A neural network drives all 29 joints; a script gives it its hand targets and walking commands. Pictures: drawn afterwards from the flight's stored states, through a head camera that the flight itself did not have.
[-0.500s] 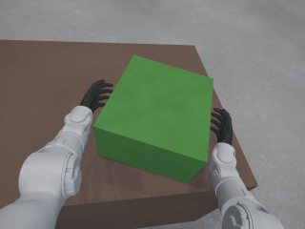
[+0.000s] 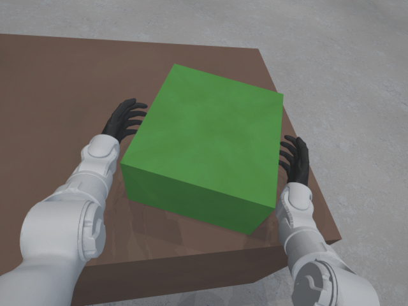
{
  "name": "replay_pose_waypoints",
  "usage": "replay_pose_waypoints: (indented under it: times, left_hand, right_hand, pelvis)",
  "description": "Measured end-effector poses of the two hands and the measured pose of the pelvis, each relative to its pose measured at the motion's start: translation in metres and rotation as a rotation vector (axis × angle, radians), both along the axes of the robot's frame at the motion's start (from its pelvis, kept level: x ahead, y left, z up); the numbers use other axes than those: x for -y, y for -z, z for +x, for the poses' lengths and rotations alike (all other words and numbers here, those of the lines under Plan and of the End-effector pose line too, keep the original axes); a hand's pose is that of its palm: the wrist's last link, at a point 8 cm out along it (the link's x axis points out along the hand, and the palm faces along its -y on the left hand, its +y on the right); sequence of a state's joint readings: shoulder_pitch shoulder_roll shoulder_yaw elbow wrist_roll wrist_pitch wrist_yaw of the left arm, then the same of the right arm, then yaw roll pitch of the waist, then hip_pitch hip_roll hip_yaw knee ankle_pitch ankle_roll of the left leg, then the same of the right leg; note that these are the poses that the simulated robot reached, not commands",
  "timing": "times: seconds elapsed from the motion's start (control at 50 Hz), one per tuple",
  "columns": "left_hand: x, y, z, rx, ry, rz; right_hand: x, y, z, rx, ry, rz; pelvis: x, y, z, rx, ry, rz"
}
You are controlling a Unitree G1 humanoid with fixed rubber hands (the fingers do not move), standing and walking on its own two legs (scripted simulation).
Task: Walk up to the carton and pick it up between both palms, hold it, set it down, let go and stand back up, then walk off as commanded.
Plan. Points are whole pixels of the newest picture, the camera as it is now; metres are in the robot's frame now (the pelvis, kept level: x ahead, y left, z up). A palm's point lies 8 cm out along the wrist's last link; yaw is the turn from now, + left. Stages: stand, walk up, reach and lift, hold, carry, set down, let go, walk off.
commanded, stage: set down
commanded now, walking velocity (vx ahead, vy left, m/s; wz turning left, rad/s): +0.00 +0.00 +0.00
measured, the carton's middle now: (209, 144) +0.49 -0.05 -0.01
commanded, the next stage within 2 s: none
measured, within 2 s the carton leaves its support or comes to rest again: neither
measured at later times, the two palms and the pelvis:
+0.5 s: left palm (114, 134) +0.47 +0.16 +0.04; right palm (295, 178) +0.36 -0.20 +0.04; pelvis -0.01 +0.00 +0.00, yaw +1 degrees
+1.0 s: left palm (111, 138) +0.48 +0.17 +0.02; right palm (293, 185) +0.36 -0.21 +0.01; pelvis -0.01 +0.00 -0.02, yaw -1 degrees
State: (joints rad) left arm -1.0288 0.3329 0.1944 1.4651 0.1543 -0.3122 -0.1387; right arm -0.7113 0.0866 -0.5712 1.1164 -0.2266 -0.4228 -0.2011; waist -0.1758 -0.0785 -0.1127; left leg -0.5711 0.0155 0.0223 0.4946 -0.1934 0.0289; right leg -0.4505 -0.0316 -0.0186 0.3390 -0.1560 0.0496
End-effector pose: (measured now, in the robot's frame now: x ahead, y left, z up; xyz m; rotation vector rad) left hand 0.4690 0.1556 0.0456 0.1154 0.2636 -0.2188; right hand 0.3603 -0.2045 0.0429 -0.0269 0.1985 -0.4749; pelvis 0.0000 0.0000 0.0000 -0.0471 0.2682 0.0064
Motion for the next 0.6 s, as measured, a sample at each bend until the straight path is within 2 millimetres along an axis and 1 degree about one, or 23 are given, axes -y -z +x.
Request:
replay_pose_waypoints:
  times: [0.46,0.6]
  left_hand:
    - [-0.0001,0.0006,0.0002,0.004,-0.001,-0.003]
    - [-0.0003,0.0017,0.0006,0.011,0.0,-0.012]
  right_hand:
    - [0.0003,0.003,0.0001,0.005,-0.003,-0.011]
    - [0.0005,0.0097,-0.0006,-0.019,-0.007,-0.012]
  pelvis:
    - [0.0012,0.0021,-0.0078,-0.015,-0.01,-0.003]
    - [0.0024,0.0039,-0.0077,-0.03,-0.007,-0.006]
